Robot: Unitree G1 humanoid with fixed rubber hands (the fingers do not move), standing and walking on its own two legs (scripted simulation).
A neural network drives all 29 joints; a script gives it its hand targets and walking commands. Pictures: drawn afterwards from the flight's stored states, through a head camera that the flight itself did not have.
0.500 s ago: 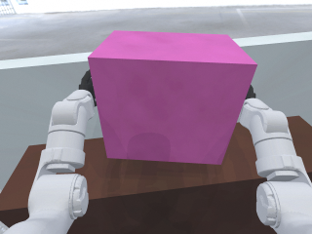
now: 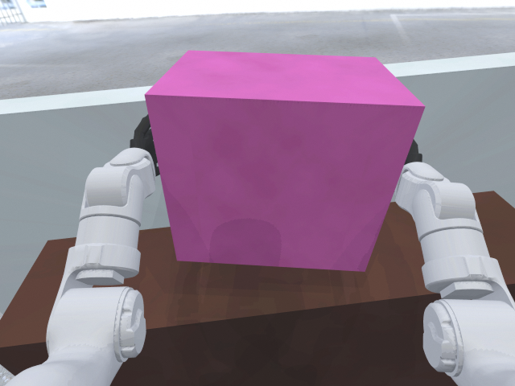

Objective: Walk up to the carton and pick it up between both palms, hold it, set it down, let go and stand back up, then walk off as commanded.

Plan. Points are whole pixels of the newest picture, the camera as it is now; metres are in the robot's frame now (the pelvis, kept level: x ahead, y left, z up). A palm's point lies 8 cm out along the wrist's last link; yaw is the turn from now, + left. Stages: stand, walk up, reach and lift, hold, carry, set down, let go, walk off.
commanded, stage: hold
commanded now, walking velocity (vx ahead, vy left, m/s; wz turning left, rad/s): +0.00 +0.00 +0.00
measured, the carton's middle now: (275, 159) +0.42 -0.02 +0.21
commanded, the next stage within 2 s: set down in 1.58 s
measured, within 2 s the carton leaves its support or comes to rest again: neither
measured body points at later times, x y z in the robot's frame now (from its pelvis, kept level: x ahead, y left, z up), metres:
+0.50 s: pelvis +0.00 +0.00 +0.00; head -0.06 -0.01 +0.45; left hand +0.40 +0.18 +0.24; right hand +0.39 -0.21 +0.20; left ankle +0.05 +0.11 -0.74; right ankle +0.05 -0.11 -0.74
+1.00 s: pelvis +0.00 +0.00 +0.00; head -0.06 -0.01 +0.45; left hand +0.40 +0.18 +0.24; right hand +0.39 -0.21 +0.20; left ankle +0.05 +0.11 -0.74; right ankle +0.05 -0.11 -0.74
